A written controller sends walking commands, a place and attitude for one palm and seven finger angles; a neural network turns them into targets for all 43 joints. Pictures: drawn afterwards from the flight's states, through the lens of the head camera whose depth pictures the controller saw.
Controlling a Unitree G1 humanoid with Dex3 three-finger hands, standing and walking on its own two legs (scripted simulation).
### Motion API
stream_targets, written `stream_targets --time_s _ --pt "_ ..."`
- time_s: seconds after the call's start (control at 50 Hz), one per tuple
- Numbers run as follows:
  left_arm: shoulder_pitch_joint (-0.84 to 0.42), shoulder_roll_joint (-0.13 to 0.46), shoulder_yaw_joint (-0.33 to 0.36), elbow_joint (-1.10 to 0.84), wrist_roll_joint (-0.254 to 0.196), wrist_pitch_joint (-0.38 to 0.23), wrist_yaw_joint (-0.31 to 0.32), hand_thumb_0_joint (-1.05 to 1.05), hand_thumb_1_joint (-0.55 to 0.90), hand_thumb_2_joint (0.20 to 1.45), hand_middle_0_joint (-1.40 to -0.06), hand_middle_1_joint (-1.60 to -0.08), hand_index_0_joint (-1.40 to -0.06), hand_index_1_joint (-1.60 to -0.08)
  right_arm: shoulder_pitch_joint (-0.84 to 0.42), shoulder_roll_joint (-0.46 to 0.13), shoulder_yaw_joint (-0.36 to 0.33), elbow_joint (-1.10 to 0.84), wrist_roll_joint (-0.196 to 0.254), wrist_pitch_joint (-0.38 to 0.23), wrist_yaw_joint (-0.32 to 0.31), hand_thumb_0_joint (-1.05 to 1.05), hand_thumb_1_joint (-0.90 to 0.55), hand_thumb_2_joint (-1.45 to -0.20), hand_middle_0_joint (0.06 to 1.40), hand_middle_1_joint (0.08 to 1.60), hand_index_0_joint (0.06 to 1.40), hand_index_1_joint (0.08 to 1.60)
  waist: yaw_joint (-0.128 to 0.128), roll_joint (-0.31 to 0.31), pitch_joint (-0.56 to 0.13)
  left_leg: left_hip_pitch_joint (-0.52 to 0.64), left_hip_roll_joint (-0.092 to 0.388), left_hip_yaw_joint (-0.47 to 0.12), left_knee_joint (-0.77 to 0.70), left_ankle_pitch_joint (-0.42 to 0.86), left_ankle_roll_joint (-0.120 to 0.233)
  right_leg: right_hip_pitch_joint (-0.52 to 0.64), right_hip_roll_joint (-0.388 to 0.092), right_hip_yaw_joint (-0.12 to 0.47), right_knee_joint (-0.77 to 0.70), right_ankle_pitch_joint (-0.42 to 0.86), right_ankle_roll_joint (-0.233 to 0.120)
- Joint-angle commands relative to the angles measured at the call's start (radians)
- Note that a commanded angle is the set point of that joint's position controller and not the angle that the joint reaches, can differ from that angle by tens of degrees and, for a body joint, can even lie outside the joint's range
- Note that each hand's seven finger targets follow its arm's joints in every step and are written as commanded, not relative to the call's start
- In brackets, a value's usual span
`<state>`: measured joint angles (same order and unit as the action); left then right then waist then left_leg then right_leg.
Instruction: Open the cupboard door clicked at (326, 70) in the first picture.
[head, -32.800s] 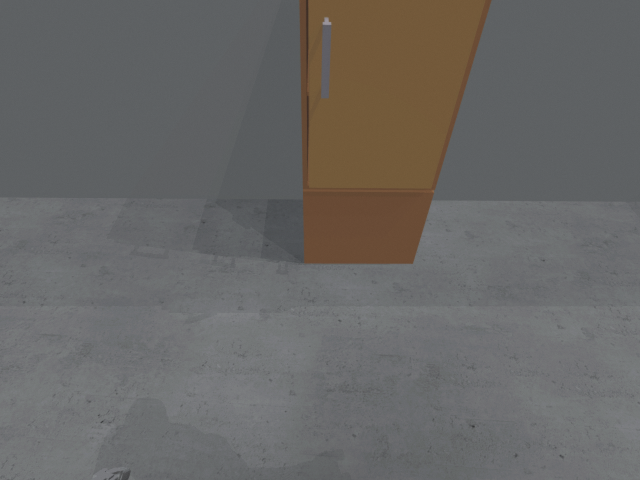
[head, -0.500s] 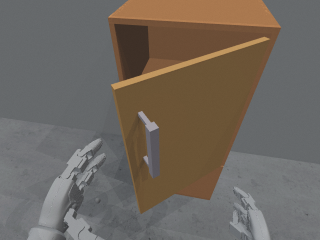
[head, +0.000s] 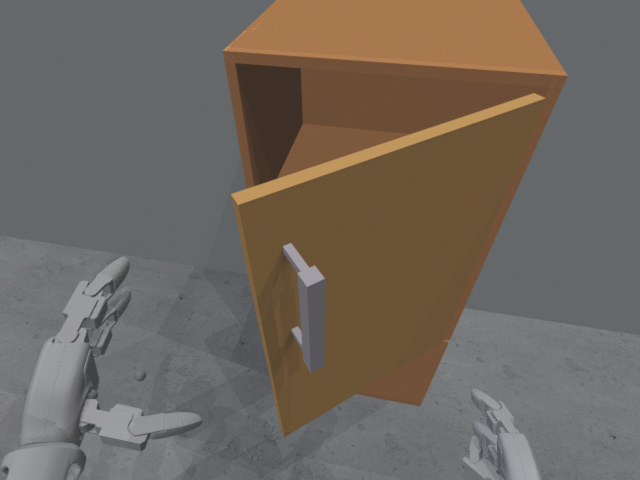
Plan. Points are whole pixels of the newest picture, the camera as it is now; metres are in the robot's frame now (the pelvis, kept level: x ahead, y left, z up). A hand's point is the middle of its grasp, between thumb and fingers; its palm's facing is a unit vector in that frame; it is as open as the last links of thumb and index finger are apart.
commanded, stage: draw the hand back to the body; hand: left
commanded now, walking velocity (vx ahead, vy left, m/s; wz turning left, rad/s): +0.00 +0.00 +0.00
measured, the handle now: (303, 312) +0.28 +0.06 +0.10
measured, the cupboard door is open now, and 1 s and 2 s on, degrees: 42 42 42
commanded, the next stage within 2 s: step back with the hand held close in 0.88 s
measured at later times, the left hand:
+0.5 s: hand (93, 330) +0.20 +0.24 +0.17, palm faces +0.45 -0.79 -0.41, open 9.1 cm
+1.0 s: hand (88, 338) +0.19 +0.23 +0.17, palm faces +0.46 -0.79 -0.40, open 7.4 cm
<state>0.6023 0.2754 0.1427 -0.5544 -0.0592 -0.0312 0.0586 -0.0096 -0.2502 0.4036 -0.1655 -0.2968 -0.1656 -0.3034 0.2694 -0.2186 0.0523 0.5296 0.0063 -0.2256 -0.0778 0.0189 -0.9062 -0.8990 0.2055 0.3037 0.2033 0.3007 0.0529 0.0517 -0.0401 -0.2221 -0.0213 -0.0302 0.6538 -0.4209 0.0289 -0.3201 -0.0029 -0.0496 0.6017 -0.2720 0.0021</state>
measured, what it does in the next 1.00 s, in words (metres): stands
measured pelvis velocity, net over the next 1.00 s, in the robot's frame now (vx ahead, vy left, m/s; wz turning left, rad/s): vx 0.00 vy -0.02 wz -0.01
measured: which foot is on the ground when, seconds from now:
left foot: down 0.00-1.00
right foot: down 0.00-1.00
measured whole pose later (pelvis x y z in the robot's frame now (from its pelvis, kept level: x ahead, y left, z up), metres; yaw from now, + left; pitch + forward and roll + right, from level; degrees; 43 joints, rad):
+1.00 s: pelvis +0.00 -0.02 +0.02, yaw -1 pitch -5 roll -1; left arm 0.47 0.32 0.33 -0.38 -0.05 -0.11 0.12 0.02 0.89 0.90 -0.21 -0.30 -0.21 -0.30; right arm 0.20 -0.22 0.01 0.66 0.00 -0.17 -0.07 0.02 -0.91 -0.90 0.20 0.30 0.20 0.30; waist 0.07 0.08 0.01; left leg -0.04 0.00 -0.02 0.43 -0.31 0.00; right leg -0.16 0.02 -0.04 0.42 -0.19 -0.03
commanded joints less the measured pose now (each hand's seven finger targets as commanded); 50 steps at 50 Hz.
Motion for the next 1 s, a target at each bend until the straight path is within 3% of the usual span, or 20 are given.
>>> stream_targets --time_s 0.0,0.08,0.26,0.36,0.38,0.48,0.52,0.58,0.66,0.78,0.94,0.96,0.98 --pt "-0.046 0.138 0.102 -0.207 0.021 -0.094 0.054 0.0 0.06 0.54 -0.17 -0.3 -0.17 -0.3 -0.126 -0.096 -0.046 -0.137 -0.001 -0.045 -0.006 0.0 -0.9 -0.9 0.2 0.3 0.2 0.3 0.004 0.024 -0.044 -0.103 0.039 -0.018 -0.187 0.351 -0.046 0.195 -0.006 0.011 -0.075 0.177 -0.034" --pt "-0.086 0.175 0.155 -0.184 0.026 -0.103 0.073 0.0 0.2 0.6 -0.175 -0.3 -0.175 -0.3 -0.145 -0.097 -0.052 -0.114 0.0 -0.034 -0.015 0.0 -0.9 -0.9 0.2 0.3 0.2 0.3 0.007 0.005 -0.045 -0.066 0.037 -0.009 -0.209 0.357 -0.039 0.219 -0.008 0.018 -0.106 0.194 -0.032" --pt "-0.12 0.19 0.223 -0.107 0.016 -0.11 0.079 0.0 0.515 0.735 -0.186 -0.3 -0.186 -0.3 -0.172 -0.091 -0.059 -0.076 -0.001 -0.009 -0.012 0.0 -0.9 -0.9 0.2 0.3 0.2 0.3 0.012 -0.025 -0.033 -0.008 0.036 0.011 -0.243 0.402 -0.028 0.252 -0.008 0.023 -0.154 0.242 -0.023" --pt "-0.177 0.222 0.274 -0.093 0.013 -0.118 0.082 0.0 0.69 0.81 -0.192 -0.3 -0.192 -0.3 -0.18 -0.091 -0.061 -0.064 0.001 0.002 -0.009 0.0 -0.9 -0.9 0.2 0.3 0.2 0.3 0.014 0.007 -0.028 0.011 0.034 0.017 -0.262 0.4 -0.026 0.267 -0.009 0.027 -0.174 0.246 -0.023" --pt "-0.188 0.24 0.291 -0.089 0.017 -0.119 0.084 0.0 0.725 0.825 -0.194 -0.3 -0.194 -0.3 -0.189 -0.093 -0.061 -0.06 0.001 0.001 -0.011 0.0 -0.9 -0.9 0.2 0.3 0.2 0.3 0.02 0.04 -0.025 0.015 0.033 0.017 -0.264 0.414 -0.027 0.274 -0.01 0.027 -0.176 0.25 -0.026" --pt "-0.217 0.268 0.341 -0.047 0.005 -0.123 0.085 0.0 0.9 0.9 -0.2 -0.3 -0.2 -0.3 -0.196 -0.091 -0.066 -0.053 0.001 0.011 -0.011 0.0 -0.9 -0.9 0.2 0.3 0.2 0.3 0.022 0.0 -0.016 0.024 0.033 0.025 -0.278 0.385 -0.019 0.289 -0.009 0.033 -0.201 0.247 -0.024" --pt "-0.199 0.22 0.299 -0.021 0.003 -0.123 0.078 0.0 0.9 0.9 -0.2 -0.3 -0.2 -0.3 -0.191 -0.09 -0.066 -0.05 0.002 0.013 -0.004 0.0 -0.9 -0.9 0.2 0.3 0.2 0.3 0.014 -0.002 0.004 0.027 0.032 0.03 -0.278 0.382 -0.016 0.274 -0.009 0.034 -0.208 0.244 -0.019" --pt "-0.21 0.209 0.277 -0.026 0.007 -0.129 0.073 0.0 0.9 0.9 -0.2 -0.3 -0.2 -0.3 -0.197 -0.1 -0.07 -0.047 0.003 0.012 0.001 0.0 -0.9 -0.9 0.2 0.3 0.2 0.3 0.013 0.019 0.0 0.036 0.033 0.026 -0.284 0.378 -0.014 0.277 -0.01 0.033 -0.214 0.233 -0.02" --pt "-0.206 0.237 0.3 -0.041 0.007 -0.136 0.077 0.0 0.9 0.9 -0.2 -0.3 -0.2 -0.3 -0.201 -0.097 -0.073 -0.05 0.0 0.009 0.002 0.0 -0.9 -0.9 0.2 0.3 0.2 0.3 0.019 -0.038 -0.028 0.039 0.03 0.029 -0.285 0.361 -0.007 0.294 -0.009 0.04 -0.22 0.228 -0.016" --pt "-0.226 0.256 0.316 -0.06 0.013 -0.144 0.081 0.0 0.9 0.9 -0.2 -0.3 -0.2 -0.3 -0.205 -0.093 -0.071 -0.041 0.0 0.0 -0.002 0.0 -0.9 -0.9 0.2 0.3 0.2 0.3 0.02 0.029 -0.015 0.04 0.026 0.029 -0.291 0.35 -0.012 0.297 -0.011 0.046 -0.231 0.218 -0.024" --pt "-0.217 0.221 0.29 -0.017 0.008 -0.144 0.075 0.0 0.9 0.9 -0.2 -0.3 -0.2 -0.3 -0.205 -0.093 -0.074 -0.038 0.003 0.001 0.003 0.0 -0.9 -0.9 0.2 0.3 0.2 0.3 0.014 -0.007 0.015 0.041 0.03 0.032 -0.3 0.309 -0.008 0.274 -0.006 0.049 -0.247 0.165 -0.018" --pt "-0.22 0.228 0.296 -0.014 0.007 -0.146 0.075 0.0 0.9 0.9 -0.2 -0.3 -0.2 -0.3 -0.205 -0.093 -0.074 -0.037 0.002 0.001 0.003 0.0 -0.9 -0.9 0.2 0.3 0.2 0.3 0.015 -0.017 0.016 0.038 0.03 0.031 -0.3 0.303 -0.007 0.275 -0.007 0.049 -0.25 0.159 -0.017" --pt "-0.315 0.263 0.312 -0.034 0.012 -0.15 0.081 0.0 0.9 0.9 -0.2 -0.3 -0.2 -0.3 -0.212 -0.1 -0.074 -0.03 0.004 0.001 0.0 0.0 -0.9 -0.9 0.2 0.3 0.2 0.3 0.01 0.014 0.008 0.043 0.029 0.028 -0.305 0.298 -0.008 0.276 -0.009 0.05 -0.25 0.154 -0.021"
